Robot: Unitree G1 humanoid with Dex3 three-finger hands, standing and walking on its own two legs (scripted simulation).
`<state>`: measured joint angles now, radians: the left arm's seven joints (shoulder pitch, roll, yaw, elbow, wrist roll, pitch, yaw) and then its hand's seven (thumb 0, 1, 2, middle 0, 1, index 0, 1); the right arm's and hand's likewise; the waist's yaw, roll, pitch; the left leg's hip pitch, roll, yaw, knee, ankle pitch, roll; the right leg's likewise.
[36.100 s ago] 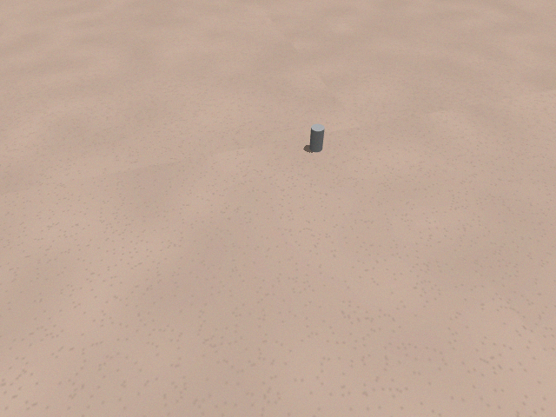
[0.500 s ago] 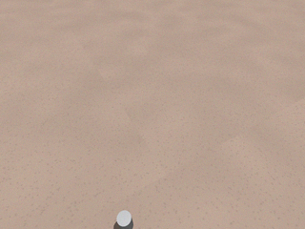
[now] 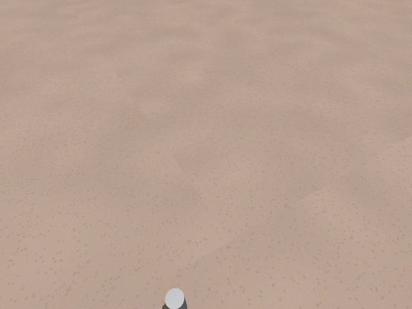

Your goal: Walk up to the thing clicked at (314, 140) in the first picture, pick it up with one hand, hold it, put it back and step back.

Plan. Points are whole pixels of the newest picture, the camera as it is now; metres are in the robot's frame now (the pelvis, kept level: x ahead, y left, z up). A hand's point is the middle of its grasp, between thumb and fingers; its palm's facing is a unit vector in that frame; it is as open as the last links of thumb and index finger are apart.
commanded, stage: stand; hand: left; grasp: from the side
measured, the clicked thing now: (176, 303) +0.34 +0.16 -0.71
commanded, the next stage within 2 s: step back in 1.44 s
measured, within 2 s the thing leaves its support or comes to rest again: neither
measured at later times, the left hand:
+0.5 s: hand out of the picture +0.07 +0.24 -0.16, palm faces -0.03 -0.94 -0.33, open 7.4 cm
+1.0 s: hand out of the picture +0.11 +0.24 -0.15, palm faces -0.03 -0.94 -0.33, open 7.4 cm
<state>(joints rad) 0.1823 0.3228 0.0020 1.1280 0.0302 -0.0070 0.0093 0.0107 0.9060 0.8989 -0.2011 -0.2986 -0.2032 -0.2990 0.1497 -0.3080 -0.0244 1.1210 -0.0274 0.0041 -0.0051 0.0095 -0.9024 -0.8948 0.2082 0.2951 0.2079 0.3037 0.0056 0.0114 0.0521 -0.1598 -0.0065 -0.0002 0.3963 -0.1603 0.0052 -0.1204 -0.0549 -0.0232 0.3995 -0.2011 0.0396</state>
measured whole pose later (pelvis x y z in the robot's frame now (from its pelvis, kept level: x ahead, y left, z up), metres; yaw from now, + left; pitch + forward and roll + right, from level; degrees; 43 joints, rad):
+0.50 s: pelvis +0.01 -0.01 +0.00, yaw +0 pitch -4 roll +0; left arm 0.13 0.32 0.01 1.16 0.02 -0.01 0.00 0.01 0.91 0.90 -0.20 -0.30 -0.20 -0.30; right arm 0.14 -0.33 -0.01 1.15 -0.02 0.00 0.00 0.01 -0.90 -0.89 0.21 0.29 0.21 0.30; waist -0.01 0.01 0.06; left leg -0.15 0.01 0.00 0.36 -0.16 -0.01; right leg -0.11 -0.04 -0.02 0.36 -0.19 0.03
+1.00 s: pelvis +0.03 -0.01 +0.00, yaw -1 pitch -3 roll +0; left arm 0.11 0.33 0.01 1.14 0.02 -0.01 0.00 0.01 0.91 0.90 -0.20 -0.30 -0.20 -0.30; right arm 0.10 -0.34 -0.01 1.15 -0.02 -0.01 -0.01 0.01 -0.90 -0.89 0.21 0.29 0.21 0.30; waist -0.01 0.00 0.05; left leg -0.11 0.01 0.01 0.33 -0.17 -0.01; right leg -0.08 -0.04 -0.02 0.33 -0.20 0.03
